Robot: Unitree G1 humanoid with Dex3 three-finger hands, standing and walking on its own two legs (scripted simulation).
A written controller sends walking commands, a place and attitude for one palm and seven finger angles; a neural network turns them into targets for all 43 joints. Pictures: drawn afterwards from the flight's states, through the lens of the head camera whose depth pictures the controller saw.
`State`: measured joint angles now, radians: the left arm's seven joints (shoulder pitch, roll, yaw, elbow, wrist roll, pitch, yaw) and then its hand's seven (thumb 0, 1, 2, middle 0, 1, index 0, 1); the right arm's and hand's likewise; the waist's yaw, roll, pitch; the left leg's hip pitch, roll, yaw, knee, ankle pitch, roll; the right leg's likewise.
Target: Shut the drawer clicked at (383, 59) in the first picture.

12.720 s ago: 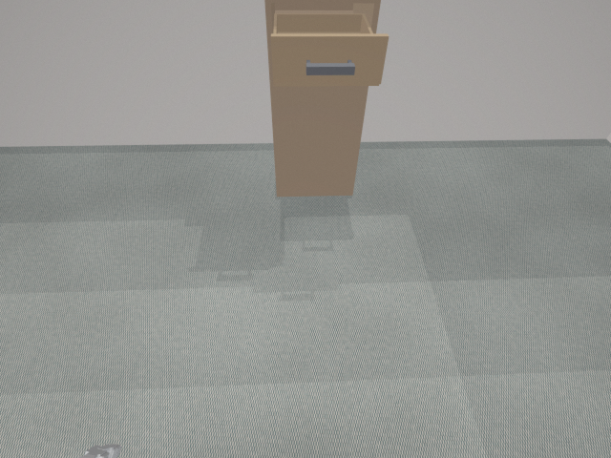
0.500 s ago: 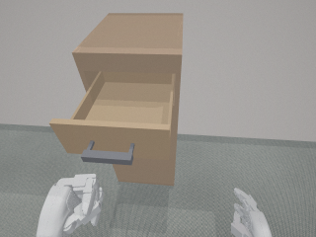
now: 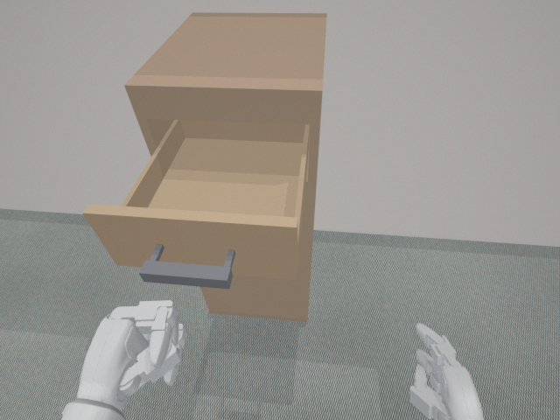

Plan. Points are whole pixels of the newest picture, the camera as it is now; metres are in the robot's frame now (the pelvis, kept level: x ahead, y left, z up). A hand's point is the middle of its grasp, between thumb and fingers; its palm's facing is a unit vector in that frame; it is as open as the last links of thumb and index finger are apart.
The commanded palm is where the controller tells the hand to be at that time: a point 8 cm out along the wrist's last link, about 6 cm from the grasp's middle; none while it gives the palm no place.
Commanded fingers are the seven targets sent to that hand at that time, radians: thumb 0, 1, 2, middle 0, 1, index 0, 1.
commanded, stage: bring the fist close to the handle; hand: left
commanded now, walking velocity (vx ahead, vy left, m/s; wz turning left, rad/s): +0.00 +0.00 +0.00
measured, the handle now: (190, 263) +0.34 +0.18 +0.04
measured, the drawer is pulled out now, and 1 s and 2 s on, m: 0.27 0.27 0.21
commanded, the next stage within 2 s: push the drawer shut in 1.12 s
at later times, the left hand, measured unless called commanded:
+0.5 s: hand (190, 335) +0.21 +0.14 +0.06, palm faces -0.05 -1.00 -0.03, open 3.3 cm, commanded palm +0.20 +0.19 +0.06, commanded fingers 0.00 0.90 0.90 -1.40 -1.60 -1.40 -1.60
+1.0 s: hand (205, 325) +0.24 +0.13 +0.04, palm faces -0.07 -1.00 -0.03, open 3.3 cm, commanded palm +0.22 +0.19 +0.04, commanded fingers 0.00 0.90 0.90 -1.40 -1.60 -1.40 -1.60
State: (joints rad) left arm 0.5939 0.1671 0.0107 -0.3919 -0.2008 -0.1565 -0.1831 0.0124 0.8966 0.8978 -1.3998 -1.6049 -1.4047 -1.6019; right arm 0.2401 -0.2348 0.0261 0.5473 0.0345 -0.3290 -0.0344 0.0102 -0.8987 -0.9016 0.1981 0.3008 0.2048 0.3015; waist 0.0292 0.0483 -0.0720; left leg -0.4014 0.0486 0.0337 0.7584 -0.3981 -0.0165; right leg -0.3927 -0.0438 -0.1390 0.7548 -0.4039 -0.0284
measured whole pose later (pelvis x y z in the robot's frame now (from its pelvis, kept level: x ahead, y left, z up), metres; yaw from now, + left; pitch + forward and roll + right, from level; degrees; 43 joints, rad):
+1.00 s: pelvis -0.01 +0.01 -0.03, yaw -1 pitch +11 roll +0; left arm 0.31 0.15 -0.03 -0.07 -0.15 -0.32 -0.08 0.01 0.90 0.90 -1.40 -1.60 -1.40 -1.60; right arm 0.25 -0.23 0.02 0.51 0.01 -0.16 0.00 0.01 -0.90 -0.90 0.20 0.30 0.20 0.30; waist -0.02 0.04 -0.10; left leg -0.68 0.05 0.05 0.96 -0.47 0.00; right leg -0.68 -0.06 -0.11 0.95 -0.46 -0.02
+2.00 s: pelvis -0.02 +0.01 -0.02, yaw -1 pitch +11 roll +0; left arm -0.15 0.18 0.04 0.37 -0.16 -0.33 -0.07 0.00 0.83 0.93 -1.40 -1.60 -1.40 -1.60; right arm 0.23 -0.24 0.02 0.60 0.02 -0.11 -0.02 0.01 -0.90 -0.90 0.20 0.30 0.20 0.30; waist -0.04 0.02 -0.07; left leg -0.69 0.04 0.04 0.93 -0.43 0.00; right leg -0.68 -0.06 -0.12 0.92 -0.42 -0.02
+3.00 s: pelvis -0.03 +0.01 -0.03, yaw -2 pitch +16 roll +0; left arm -0.72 0.28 0.24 1.02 -0.09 -0.45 -0.08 0.05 0.86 0.94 -1.40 -1.60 -1.40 -1.60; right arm 0.34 -0.25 0.01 0.66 -0.01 -0.02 0.01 0.00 -0.90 -0.90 0.20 0.30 0.20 0.30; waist -0.12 0.02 -0.09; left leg -0.82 0.06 0.06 0.97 -0.43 0.00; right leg -0.82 -0.04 -0.09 0.95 -0.41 -0.02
